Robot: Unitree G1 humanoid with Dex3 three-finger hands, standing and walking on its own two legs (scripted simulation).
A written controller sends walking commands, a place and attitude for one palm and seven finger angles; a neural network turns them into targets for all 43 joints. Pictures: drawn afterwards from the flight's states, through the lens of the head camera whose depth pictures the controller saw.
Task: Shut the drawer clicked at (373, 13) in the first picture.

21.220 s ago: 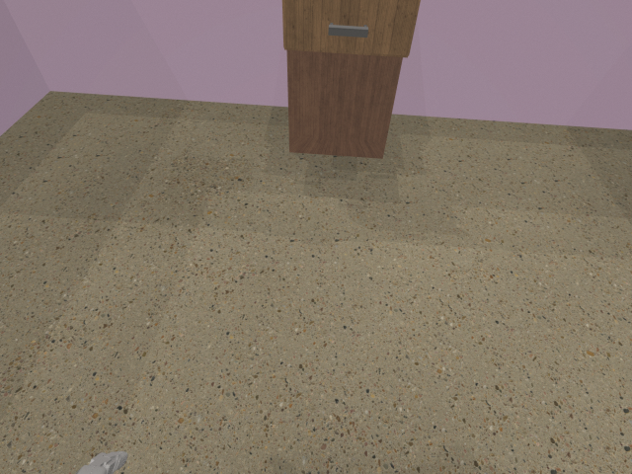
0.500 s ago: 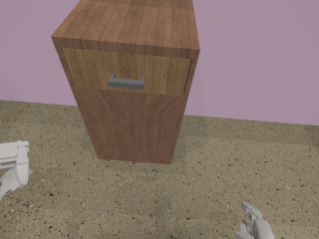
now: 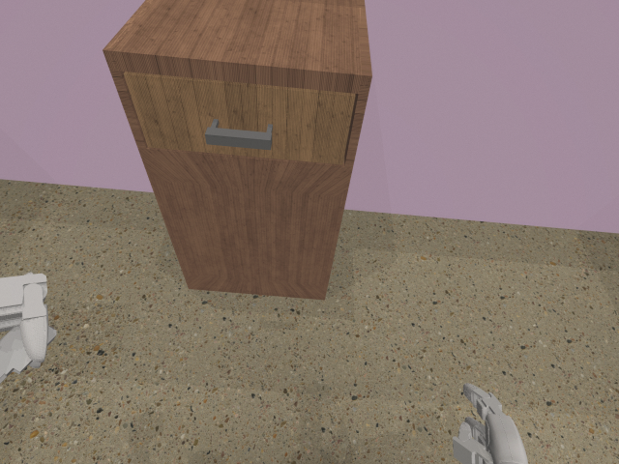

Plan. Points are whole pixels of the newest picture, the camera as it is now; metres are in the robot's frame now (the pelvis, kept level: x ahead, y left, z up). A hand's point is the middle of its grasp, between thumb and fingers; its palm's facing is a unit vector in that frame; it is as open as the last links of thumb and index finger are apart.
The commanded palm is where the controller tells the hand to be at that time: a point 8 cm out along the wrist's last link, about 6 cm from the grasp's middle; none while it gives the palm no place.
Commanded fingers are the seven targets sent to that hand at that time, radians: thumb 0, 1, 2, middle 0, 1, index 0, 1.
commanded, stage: step back with the hand held close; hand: left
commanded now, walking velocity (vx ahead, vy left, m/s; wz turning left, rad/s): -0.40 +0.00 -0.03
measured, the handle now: (241, 132) +0.73 +0.17 -0.02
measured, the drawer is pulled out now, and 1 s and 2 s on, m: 0.00 0.00 0.00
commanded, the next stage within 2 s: stop stepping back and stand still in 0.04 s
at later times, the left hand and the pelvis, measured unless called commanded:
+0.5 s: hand out of the picture +0.11 +0.22 +0.16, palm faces +0.33 -0.84 -0.43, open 3.3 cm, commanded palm +0.05 +0.26 +0.18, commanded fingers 0.00 0.90 0.90 -1.40 -1.60 -1.40 -1.60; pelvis -0.09 -0.01 +0.00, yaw -3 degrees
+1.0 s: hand (40, 451) +0.12 +0.24 +0.10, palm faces +0.24 -0.86 -0.45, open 3.2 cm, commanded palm none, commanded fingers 0.00 0.90 0.90 -1.24 -1.43 -1.24 -1.43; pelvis -0.09 +0.01 +0.00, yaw +0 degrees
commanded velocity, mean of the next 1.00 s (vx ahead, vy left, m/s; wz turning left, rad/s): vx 0.06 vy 0.01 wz -0.01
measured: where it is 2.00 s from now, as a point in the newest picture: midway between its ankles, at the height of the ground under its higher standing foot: outside the picture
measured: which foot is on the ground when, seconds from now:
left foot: up 0.00-0.02, down 0.04-1.00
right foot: down 0.00-0.06, up 0.08-0.26, down 0.28-1.00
